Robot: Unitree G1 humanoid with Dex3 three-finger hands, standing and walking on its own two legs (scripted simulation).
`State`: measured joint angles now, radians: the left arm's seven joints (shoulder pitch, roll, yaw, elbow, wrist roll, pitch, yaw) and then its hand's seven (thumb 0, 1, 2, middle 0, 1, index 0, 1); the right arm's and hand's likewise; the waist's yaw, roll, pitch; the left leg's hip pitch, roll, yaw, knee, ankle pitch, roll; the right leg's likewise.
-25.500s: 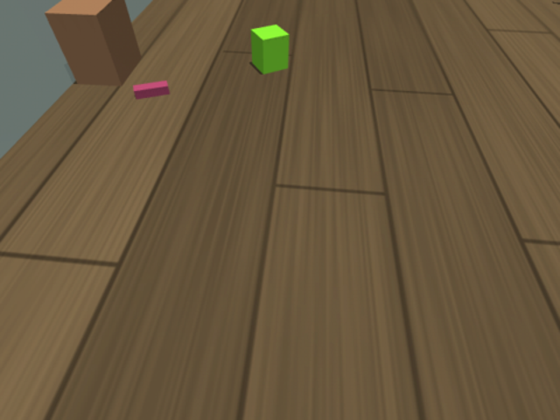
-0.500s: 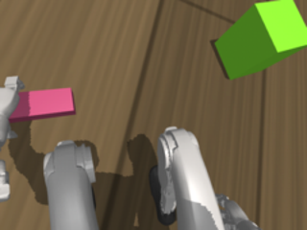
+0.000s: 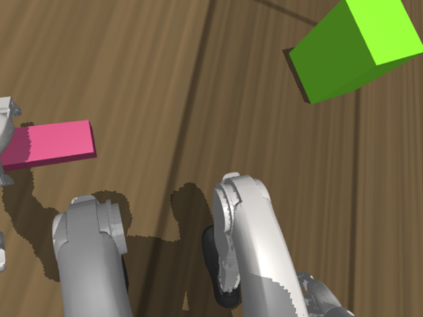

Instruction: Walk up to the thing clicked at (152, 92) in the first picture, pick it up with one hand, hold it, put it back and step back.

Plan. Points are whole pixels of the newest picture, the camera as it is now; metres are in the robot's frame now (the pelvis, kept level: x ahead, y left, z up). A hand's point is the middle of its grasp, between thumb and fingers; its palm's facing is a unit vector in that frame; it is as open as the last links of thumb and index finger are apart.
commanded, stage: rise first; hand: left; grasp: from above
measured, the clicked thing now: (40, 146) +0.46 +0.29 -0.28
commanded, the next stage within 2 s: approach in 0.64 s
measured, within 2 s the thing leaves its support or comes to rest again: neither
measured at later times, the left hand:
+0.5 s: hand out of the picture +0.41 +0.33 -0.16, palm faces -0.45 -0.09 -0.89, open 14.2 cm
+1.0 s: hand (16, 143) +0.43 +0.30 -0.17, palm faces -0.45 -0.06 -0.89, open 14.0 cm
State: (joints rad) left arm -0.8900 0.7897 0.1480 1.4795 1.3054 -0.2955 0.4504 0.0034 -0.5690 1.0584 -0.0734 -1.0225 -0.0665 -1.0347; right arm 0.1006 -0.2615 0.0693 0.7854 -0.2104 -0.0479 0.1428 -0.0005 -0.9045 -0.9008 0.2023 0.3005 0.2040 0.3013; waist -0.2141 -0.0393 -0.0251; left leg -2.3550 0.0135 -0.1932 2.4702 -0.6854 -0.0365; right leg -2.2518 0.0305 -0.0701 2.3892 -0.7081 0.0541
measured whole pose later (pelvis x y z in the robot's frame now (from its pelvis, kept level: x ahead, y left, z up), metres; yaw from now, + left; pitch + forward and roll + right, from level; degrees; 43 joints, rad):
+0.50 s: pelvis +0.00 +0.00 +0.01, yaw +0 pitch +32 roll -9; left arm -0.89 0.78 0.12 1.46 1.30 -0.29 0.42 0.00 -0.57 1.06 -0.08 -1.03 -0.07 -1.04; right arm 0.11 -0.26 0.07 0.77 -0.19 -0.05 0.14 0.00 -0.91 -0.90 0.20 0.30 0.20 0.30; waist -0.21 -0.03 -0.04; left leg -2.34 0.01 -0.18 2.45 -0.67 -0.03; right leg -2.24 0.03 -0.07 2.36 -0.70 0.05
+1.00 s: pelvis +0.00 +0.00 +0.01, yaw +0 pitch +32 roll -9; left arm -0.96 0.74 0.02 1.51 1.30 -0.27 0.46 0.00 -0.54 1.03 -0.08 -1.06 -0.09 -1.06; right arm 0.12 -0.25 0.08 0.78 -0.19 -0.08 0.14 0.00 -0.90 -0.90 0.20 0.30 0.20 0.30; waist -0.24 -0.04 -0.05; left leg -2.36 0.01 -0.18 2.44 -0.66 -0.03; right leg -2.25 0.03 -0.06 2.37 -0.69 0.05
